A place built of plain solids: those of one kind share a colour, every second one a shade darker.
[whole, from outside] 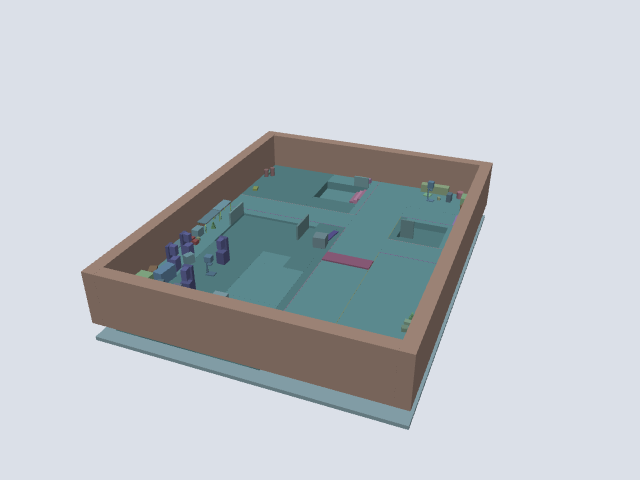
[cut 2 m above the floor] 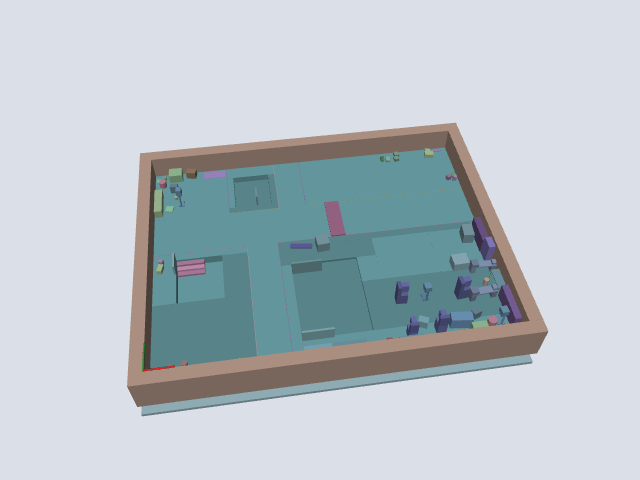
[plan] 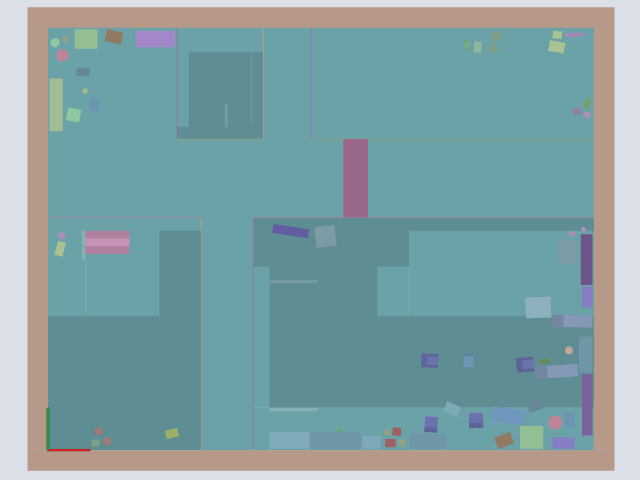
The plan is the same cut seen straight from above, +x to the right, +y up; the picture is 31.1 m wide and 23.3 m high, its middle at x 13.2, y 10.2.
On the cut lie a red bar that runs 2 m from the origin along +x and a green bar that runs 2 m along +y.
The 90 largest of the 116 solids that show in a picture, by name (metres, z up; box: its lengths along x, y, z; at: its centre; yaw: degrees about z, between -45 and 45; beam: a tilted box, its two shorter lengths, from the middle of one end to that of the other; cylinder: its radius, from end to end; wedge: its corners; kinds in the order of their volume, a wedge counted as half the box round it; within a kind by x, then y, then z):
{
 "floor_1": {"box": [1.8, 4.15, 2.1], "at": [0.9, 8.57, -1.05]},
 "floor_2": {"box": [4.15, 5.4, 1.0], "at": [2.08, 17.8, -0.5]},
 "floor_3": {"box": [3.61, 4.15, 1.35], "at": [3.6, 8.57, -1.43]},
 "floor_4": {"box": [7.45, 6.5, 2.1], "at": [3.73, 3.25, -1.05]},
 "floor_5": {"box": [7.45, 0.65, 2.1], "at": [3.73, 10.97, -1.05]},
 "floor_6": {"box": [2.1, 5.4, 1.0], "at": [5.2, 17.8, -0.5]},
 "floor_7": {"box": [2.04, 4.15, 2.1], "at": [6.43, 8.57, -1.05]},
 "floor_8": {"box": [0.55, 3.61, 2.1], "at": [6.53, 17.5, -1.05]},
 "floor_9": {"box": [3.07, 3.61, 1.51], "at": [8.34, 17.5, -1.35]},
 "floor_10": {"box": [4.2, 0.6, 2.1], "at": [8.35, 15.4, -1.05]},
 "floor_11": {"box": [4.2, 1.19, 2.1], "at": [8.35, 19.91, -1.05]},
 "floor_12": {"box": [2.5, 11.3, 1.0], "at": [8.7, 5.65, -0.5]},
 "floor_13": {"box": [0.58, 3.61, 2.1], "at": [10.16, 17.5, -1.05]},
 "floor_14": {"box": [0.8, 6.85, 2.1], "at": [10.35, 5.47, -1.05]},
 "floor_15": {"box": [2.3, 5.4, 1.0], "at": [11.6, 17.8, -0.5]},
 "floor_16": {"box": [26.5, 3.8, 1.0], "at": [13.25, 13.2, -0.5]},
 "floor_17": {"box": [5.23, 6.85, 1.91], "at": [13.37, 5.47, -1.15]},
 "floor_18": {"box": [7.6, 1.75, 2.1], "at": [13.75, 9.78, -1.05]},
 "floor_19": {"box": [1.57, 2.4, 2.1], "at": [16.77, 7.7, -1.05]},
 "floor_20": {"box": [16.55, 2.05, 2.1], "at": [18.23, 1.02, -1.05]},
 "floor_21": {"box": [16.55, 0.65, 2.1], "at": [18.23, 10.97, -1.05]},
 "floor_22": {"box": [13.75, 5.4, 1.0], "at": [19.62, 17.8, -0.5]},
 "floor_23": {"box": [4.69, 4.15, 2.1], "at": [19.89, 8.57, -1.05]},
 "floor_24": {"box": [10.52, 4.45, 2.1], "at": [21.24, 4.28, -1.05]},
 "floor_25": {"box": [4.26, 4.15, 2.1], "at": [24.37, 8.57, -1.05]},
 "wall_1": {"box": [1.0, 20.5, 4.2], "at": [-0.5, 10.25, 1.1]},
 "wall_2": {"box": [28.5, 1.0, 4.2], "at": [13.25, -0.5, 1.1]},
 "wall_3": {"box": [28.5, 1.0, 4.2], "at": [13.25, 21.0, 1.1]},
 "wall_4": {"box": [1.0, 20.5, 4.2], "at": [27.0, 10.25, 1.1]},
 "floor_base_1": {"box": [28.5, 22.5, 0.3], "at": [13.25, 10.25, -2.35]},
 "bar_rack_1": {"box": [0.58, 2.47, 1.38], "at": [26.14, 9.24, 0.69]},
 "bar_rack_2": {"box": [0.51, 2.99, 1.3], "at": [26.18, 2.2, 0.65]},
 "bandsaw_1": {"box": [0.28, 0.67, 1.03], "at": [18.26, 4.35, 1.53], "yaw": -2.6},
 "bandsaw_2": {"box": [0.83, 0.67, 1.02], "at": [18.53, 4.34, 0.51], "yaw": -2.6},
 "bandsaw_3": {"box": [0.63, 0.26, 0.95], "at": [18.58, 0.98, 1.43], "yaw": -3.7},
 "bandsaw_4": {"box": [0.63, 0.76, 0.95], "at": [18.59, 1.24, 0.47], "yaw": -3.7},
 "bandsaw_5": {"box": [0.38, 0.5, 0.65], "at": [18.6, 1.36, 1.57], "yaw": -3.7},
 "bandsaw_6": {"box": [0.55, 0.4, 0.75], "at": [18.67, 4.33, 1.68], "yaw": -2.6},
 "bandsaw_7": {"box": [0.41, 0.5, 0.77], "at": [20.77, 1.57, 1.69], "yaw": 0.7},
 "bandsaw_8": {"box": [0.69, 0.26, 1.04], "at": [20.78, 1.2, 1.55], "yaw": 0.7},
 "bandsaw_9": {"box": [0.69, 0.75, 1.03], "at": [20.78, 1.44, 0.52], "yaw": 0.7},
 "bandsaw_10": {"box": [0.29, 0.71, 1.08], "at": [22.88, 4.12, 1.62], "yaw": 5.4},
 "bandsaw_11": {"box": [0.84, 0.71, 1.08], "at": [23.15, 4.15, 0.54], "yaw": 5.4},
 "bandsaw_12": {"box": [0.55, 0.43, 0.86], "at": [23.29, 4.16, 1.73], "yaw": 5.4},
 "table_saw_1": {"box": [0.98, 1.02, 0.92], "at": [13.46, 10.37, 0.46], "yaw": 5.7},
 "table_saw_2": {"box": [1.23, 1.02, 0.83], "at": [23.8, 6.92, 0.41], "yaw": 1.7},
 "table_saw_3": {"box": [0.86, 1.18, 0.99], "at": [25.21, 9.62, 0.49], "yaw": -4.7},
 "forge_hearth_1": {"box": [1.13, 0.95, 0.8], "at": [1.85, 19.95, 0.4]},
 "forge_hearth_2": {"box": [1.13, 1.1, 0.87], "at": [23.47, 0.62, 0.43]},
 "tool_cabinet_1": {"box": [1.07, 0.54, 0.93], "at": [25.01, 0.34, 0.47]},
 "tool_cabinet_2": {"box": [0.52, 1.03, 1.84], "at": [26.17, 7.43, 0.92]},
 "rail_1": {"box": [0.16, 1.43, 1.0], "at": [1.72, 9.94, 0.5]},
 "rail_2": {"box": [0.16, 1.11, 1.64], "at": [8.66, 16.25, 0.23]},
 "rail_3": {"box": [2.34, 0.16, 1.1], "at": [11.92, 1.97, 0.55]},
 "rail_4": {"box": [2.34, 0.16, 1.29], "at": [11.92, 8.18, 0.45]},
 "planer_1": {"box": [1.59, 0.74, 1.05], "at": [22.33, 1.66, 0.53], "yaw": -6.6},
 "board_stack_1": {"box": [0.64, 2.56, 0.74], "at": [0.39, 16.75, 0.37]},
 "tread_1": {"box": [2.16, 0.38, 0.19], "at": [2.88, 9.71, -0.66]},
 "tread_2": {"box": [2.16, 0.38, 0.38], "at": [2.88, 10.09, -0.56]},
 "tread_3": {"box": [2.16, 0.38, 0.57], "at": [2.88, 10.46, -0.47]},
 "step_hump_1": {"box": [1.2, 3.8, 0.17], "at": [14.93, 13.2, 0.04]},
 "offcut_bin_1": {"box": [0.9, 0.62, 0.7], "at": [15.69, 0.38, 0.35]},
 "offcut_bin_2": {"box": [0.74, 0.53, 0.74], "at": [19.61, 1.98, 0.37], "yaw": -24.7},
 "lathe_1": {"box": [0.41, 0.6, 0.66], "at": [23.86, 3.76, 0.33], "yaw": 4.1},
 "lathe_2": {"box": [0.58, 0.6, 0.28], "at": [23.94, 3.76, 0.92], "yaw": 4.1},
 "lathe_3": {"box": [2.07, 0.6, 0.12], "at": [24.68, 3.82, 0.72], "yaw": 4.1},
 "lathe_4": {"box": [0.55, 0.57, 0.27], "at": [24.74, 6.28, 0.89], "yaw": -1.9},
 "lathe_5": {"box": [1.96, 0.57, 0.12], "at": [25.45, 6.26, 0.69], "yaw": -1.9},
 "coal_bin_1": {"box": [0.81, 0.59, 0.66], "at": [3.2, 20.06, 0.33], "yaw": -13.1},
 "coal_bin_2": {"box": [0.82, 0.59, 0.61], "at": [22.14, 0.47, 0.3], "yaw": 21.3},
 "anvil_block_1": {"box": [0.65, 0.41, 0.75], "at": [1.7, 18.36, 0.38], "yaw": -4.8},
 "anvil_block_2": {"box": [0.67, 0.47, 0.76], "at": [23.62, 2.14, 0.38], "yaw": 20.1},
 "pillar_drill_1": {"box": [0.43, 0.5, 0.6], "at": [2.26, 16.69, 1.6], "yaw": -5.0},
 "pillar_drill_2": {"box": [0.5, 0.54, 0.45], "at": [20.42, 4.29, 1.36], "yaw": 4.7},
 "pillar_drill_3": {"box": [0.53, 0.57, 0.46], "at": [25.31, 1.42, 1.42], "yaw": 5.1},
 "workbench_top_1": {"box": [1.94, 0.81, 0.06], "at": [11.71, 0.47, 0.95]},
 "workbench_top_2": {"box": [2.44, 0.82, 0.06], "at": [13.96, 0.48, 0.92]},
 "workbench_top_3": {"box": [1.78, 0.72, 0.06], "at": [18.43, 0.43, 0.78]},
 "workbench_top_4": {"box": [0.66, 1.76, 0.06], "at": [26.1, 4.64, 0.86]},
 "quench_tub_1": {"cylinder": 0.3, "from": [0.7, 19.16, 0.0], "to": [0.7, 19.16, 0.59]},
 "quench_tub_2": {"cylinder": 0.34, "from": [24.62, 1.34, 0.0], "to": [24.62, 1.34, 0.6]},
 "crate_1": {"box": [0.4, 0.7, 0.4], "at": [0.59, 9.78, 0.2], "yaw": -14.6},
 "crate_2": {"box": [0.76, 0.52, 0.4], "at": [24.69, 19.57, 0.2], "yaw": -10.0},
 "bin_1": {"cylinder": 0.21, "from": [2.47, 0.91, 0.0], "to": [2.47, 0.91, 0.82]},
 "bin_2": {"cylinder": 0.2, "from": [2.87, 0.43, 0.0], "to": [2.87, 0.43, 0.71]},
 "board_pair_1": {"box": [1.76, 0.44, 0.15], "at": [11.78, 10.63, 0.03], "yaw": -8.9},
 "low_mat_1": {"box": [1.92, 0.8, 0.06], "at": [5.2, 19.95, -0.02]},
 "stool_shop_1": {"cylinder": 0.19, "from": [25.29, 4.84, 0.0], "to": [25.29, 4.84, 0.63]},
 "carton_1": {"box": [0.51, 0.41, 0.29], "at": [16.62, 0.34, 0.14], "yaw": 0.1},
 "hose_coil_1": {"box": [0.65, 0.63, 0.14], "at": [1.24, 16.27, 0.02], "yaw": -11.5}
}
